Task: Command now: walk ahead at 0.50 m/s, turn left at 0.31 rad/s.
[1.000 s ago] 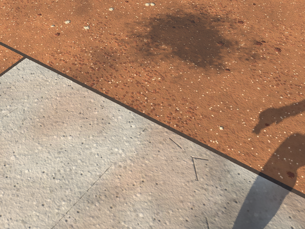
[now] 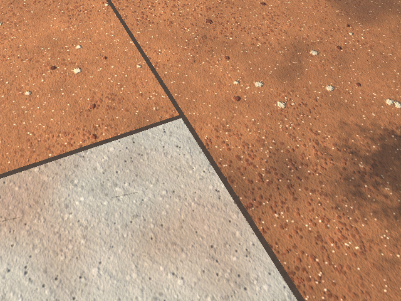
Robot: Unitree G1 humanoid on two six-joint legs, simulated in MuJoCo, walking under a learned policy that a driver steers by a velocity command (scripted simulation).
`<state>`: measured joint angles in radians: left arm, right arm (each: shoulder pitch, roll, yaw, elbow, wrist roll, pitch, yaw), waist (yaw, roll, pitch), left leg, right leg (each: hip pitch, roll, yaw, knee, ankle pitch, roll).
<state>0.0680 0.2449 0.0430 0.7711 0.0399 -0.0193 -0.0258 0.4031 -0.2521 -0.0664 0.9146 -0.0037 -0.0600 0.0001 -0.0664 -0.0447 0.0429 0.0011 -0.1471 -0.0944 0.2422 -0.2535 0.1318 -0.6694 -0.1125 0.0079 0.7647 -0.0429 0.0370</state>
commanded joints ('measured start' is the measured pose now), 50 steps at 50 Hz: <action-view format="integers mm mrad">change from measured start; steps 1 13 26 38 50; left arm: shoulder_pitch -149 179 386 366 275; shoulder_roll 59 87 129 54 50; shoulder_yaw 1 24 34 17 -14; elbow -106 13 130 138 198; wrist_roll -7 -17 -37 -22 -4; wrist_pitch -23 -51 -64 3 48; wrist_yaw -7 14 18 44 55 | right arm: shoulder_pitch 96 -35 -367 -193 -183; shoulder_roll -129 -99 -28 -21 -62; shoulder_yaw -20 1 48 50 42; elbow -18 -70 -186 -103 -16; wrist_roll -8 -23 -26 -7 -7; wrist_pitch -11 -13 5 -16 36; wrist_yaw -11 10 27 -15 -19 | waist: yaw -36 71 110 82 108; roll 111 16 -25 130 99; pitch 15 -25 8 -124 -22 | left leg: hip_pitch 71 -558 -534 -96 -444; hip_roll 274 159 181 437 297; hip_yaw -143 -13 135 -135 -64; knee -11 973 397 99 -14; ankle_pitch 565 -69 225 823 -226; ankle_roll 80 -42 -165 93 -56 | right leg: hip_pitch -29 562 554 252 610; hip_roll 48 -163 -19 116 51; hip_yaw -51 360 128 88 64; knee -101 -556 -547 282 -378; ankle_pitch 46 -198 328 -466 -167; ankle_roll -28 -268 -233 -53 -73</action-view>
